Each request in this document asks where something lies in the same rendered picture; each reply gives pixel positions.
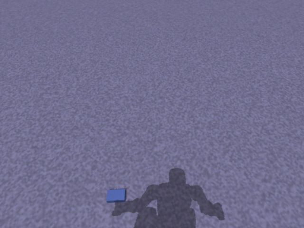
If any small box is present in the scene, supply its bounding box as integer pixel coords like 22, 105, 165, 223
106, 189, 126, 203

